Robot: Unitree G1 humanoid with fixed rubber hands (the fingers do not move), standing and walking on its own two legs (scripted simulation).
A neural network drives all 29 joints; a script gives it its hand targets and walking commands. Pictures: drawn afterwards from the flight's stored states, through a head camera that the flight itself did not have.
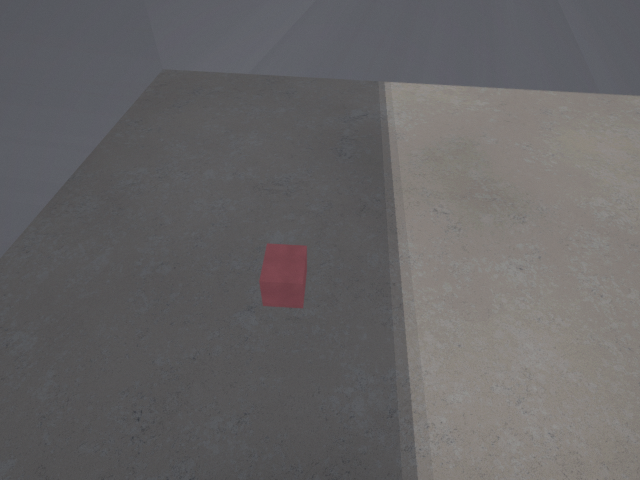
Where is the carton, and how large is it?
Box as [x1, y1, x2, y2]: [259, 243, 306, 307]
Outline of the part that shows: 267,243 259,280 263,305 302,307 306,274 306,246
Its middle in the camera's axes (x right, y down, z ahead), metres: -0.13 +0.13 +1.49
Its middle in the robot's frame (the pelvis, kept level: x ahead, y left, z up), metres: +0.98 +0.12 -0.70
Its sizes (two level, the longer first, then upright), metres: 0.186 0.156 0.156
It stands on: the floor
